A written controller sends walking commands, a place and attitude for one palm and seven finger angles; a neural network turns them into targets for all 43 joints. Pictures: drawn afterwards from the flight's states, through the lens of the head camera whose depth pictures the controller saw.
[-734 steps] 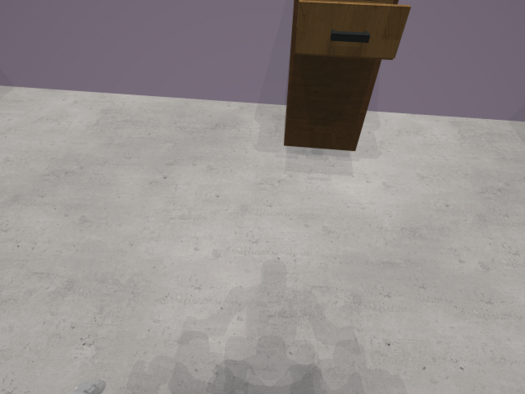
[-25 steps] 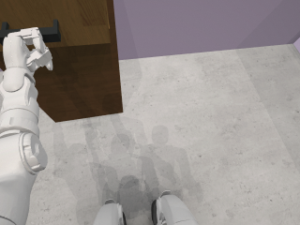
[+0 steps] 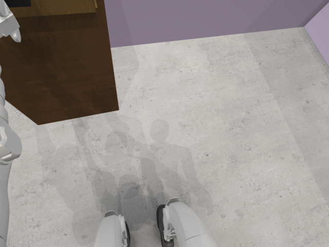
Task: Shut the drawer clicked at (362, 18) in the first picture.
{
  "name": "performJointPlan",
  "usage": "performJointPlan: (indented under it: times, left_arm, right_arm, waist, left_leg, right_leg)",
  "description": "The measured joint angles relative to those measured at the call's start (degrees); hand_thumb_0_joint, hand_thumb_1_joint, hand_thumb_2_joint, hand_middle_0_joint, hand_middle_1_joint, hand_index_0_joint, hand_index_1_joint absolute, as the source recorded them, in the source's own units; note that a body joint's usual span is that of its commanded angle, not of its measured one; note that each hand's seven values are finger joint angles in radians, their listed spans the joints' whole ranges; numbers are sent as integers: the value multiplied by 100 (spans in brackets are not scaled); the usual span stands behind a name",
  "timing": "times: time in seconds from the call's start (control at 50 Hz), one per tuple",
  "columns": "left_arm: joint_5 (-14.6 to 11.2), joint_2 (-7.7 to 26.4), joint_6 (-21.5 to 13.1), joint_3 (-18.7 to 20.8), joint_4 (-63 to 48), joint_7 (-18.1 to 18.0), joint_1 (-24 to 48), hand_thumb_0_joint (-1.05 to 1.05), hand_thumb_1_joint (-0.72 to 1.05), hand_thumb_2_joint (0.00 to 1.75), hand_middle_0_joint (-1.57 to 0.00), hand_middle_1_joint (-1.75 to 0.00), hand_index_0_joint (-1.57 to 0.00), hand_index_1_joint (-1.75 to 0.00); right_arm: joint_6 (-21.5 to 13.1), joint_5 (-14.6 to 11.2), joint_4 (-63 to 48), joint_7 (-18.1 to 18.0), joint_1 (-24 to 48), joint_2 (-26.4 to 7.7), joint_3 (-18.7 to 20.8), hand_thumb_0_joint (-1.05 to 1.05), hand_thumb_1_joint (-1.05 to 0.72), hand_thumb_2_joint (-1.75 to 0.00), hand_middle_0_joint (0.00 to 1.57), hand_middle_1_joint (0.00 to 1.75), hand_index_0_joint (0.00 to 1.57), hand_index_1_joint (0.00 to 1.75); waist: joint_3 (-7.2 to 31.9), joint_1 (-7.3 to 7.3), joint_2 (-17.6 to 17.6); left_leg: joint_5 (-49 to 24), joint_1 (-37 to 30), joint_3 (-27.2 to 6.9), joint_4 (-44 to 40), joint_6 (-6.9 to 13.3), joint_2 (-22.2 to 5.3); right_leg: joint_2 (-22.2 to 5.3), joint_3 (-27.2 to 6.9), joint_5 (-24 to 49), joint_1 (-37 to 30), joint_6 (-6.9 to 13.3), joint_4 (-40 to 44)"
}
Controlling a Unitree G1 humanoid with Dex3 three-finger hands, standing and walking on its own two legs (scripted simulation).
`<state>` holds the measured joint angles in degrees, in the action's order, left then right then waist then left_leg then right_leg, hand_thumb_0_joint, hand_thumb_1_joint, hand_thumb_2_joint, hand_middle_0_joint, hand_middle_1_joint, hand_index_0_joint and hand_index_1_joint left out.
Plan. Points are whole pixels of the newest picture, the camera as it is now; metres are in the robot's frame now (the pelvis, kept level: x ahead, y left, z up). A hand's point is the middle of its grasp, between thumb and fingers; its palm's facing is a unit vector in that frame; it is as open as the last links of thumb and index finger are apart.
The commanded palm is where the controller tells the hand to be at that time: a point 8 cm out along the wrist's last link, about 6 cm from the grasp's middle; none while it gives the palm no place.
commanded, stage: push the drawer shut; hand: left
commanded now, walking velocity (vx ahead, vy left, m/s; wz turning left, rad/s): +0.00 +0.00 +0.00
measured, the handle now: out of the picture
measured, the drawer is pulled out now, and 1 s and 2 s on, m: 0.02 0.00 0.00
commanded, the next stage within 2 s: pull the fist back off the drawer in 0.40 s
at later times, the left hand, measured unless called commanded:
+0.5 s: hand (3, 7) +0.61 +0.23 +0.10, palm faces +0.10 -0.99 -0.04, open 3.3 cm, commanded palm +0.65 +0.22 +0.09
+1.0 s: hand (11, 8) +0.61 +0.21 +0.10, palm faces +0.11 -0.99 -0.01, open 3.4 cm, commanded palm +0.58 +0.22 +0.09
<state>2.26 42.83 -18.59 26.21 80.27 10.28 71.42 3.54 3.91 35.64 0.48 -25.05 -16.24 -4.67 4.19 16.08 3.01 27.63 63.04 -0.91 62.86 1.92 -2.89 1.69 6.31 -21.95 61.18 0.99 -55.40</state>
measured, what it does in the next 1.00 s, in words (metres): stands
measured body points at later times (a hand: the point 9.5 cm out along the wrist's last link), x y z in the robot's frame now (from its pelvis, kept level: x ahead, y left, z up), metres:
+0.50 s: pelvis -0.01 +0.01 -0.01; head +0.20 +0.05 +0.38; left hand +0.60 +0.28 +0.10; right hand -0.10 -0.23 -0.09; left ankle +0.00 +0.09 -0.66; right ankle +0.03 -0.12 -0.66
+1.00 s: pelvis +0.00 +0.01 +0.00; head +0.19 +0.04 +0.40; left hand +0.60 +0.26 +0.10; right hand -0.09 -0.22 -0.08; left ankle +0.00 +0.09 -0.66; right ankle +0.03 -0.12 -0.66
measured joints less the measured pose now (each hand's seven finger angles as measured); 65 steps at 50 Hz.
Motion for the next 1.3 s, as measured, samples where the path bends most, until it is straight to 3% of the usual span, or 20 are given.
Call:
performJointPlan:
  times: [0.2, 0.3, 0.54, 0.78, 1.04, 1.18, 1.3]
  left_arm:
    - [230, 518, 203, 83, 195, 89, 556, 6, 82, 93, -140, -160, -140, -160]
    - [297, 658, 290, -12, 279, 199, 753, 5, 73, 94, -140, -160, -140, -160]
    - [305, 701, 521, -440, 260, 15, 1198, 7, 67, 95, -140, -160, -140, -160]
    - [414, 678, 628, -319, 195, -73, 1240, 7, 71, 95, -140, -160, -140, -160]
    - [88, -34, 527, 112, -704, -180, 50, 5, 85, 91, -140, -160, -140, -160]
    - [-130, -495, 274, 251, -966, -183, -832, 3, 89, 90, -140, -160, -140, -160]
    - [-200, -668, -20, 189, -906, -199, -999, 2, 89, 90, -140, -160, -140, -160]
  right_arm:
    - [39, 40, -31, 25, -181, 16, -101, 0, -90, -90, 21, 30, 20, 30]
    - [44, 57, -2, 29, -289, 59, -148, 0, -90, -90, 21, 30, 20, 30]
    - [-219, 103, 140, 21, -241, 96, -228, 0, -90, -90, 21, 30, 20, 30]
    - [-296, 137, -7, 80, -250, 66, -230, 0, -90, -90, 21, 30, 20, 30]
    - [-29, 79, -82, 262, -391, 139, -67, 0, -90, -90, 21, 30, 20, 30]
    - [115, 15, -167, 270, -365, 83, 64, 0, -90, -90, 21, 30, 20, 30]
    - [162, -14, -131, 232, -161, 49, 164, 0, -90, -90, 21, 30, 20, 30]
  waist:
    - [-69, 230, 44]
    - [-64, 248, 66]
    - [-62, 364, 57]
    - [-93, 401, 52]
    - [-25, 119, 41]
    - [67, -120, 43]
    - [94, -243, -1]
  left_leg:
    - [33, 326, -27, 134, 30, -46]
    - [36, 473, -82, 210, 38, -30]
    - [-38, 776, -212, 336, 55, 37]
    - [-60, 832, -186, 388, 81, 33]
    - [-40, 132, 27, -62, 76, -29]
    - [20, -487, 182, -409, 67, -47]
    - [86, -703, 173, -479, 40, -19]
  right_leg:
    - [47, 21, 31, 281, -22, -28]
    - [34, 72, 29, 386, -32, -62]
    - [-24, 200, 87, 593, -46, -114]
    - [-22, 173, 127, 653, -61, -153]
    - [49, -47, 143, 82, -71, 211]
    - [77, -205, 78, -429, -78, 445]
    - [54, -199, -39, -620, -64, 443]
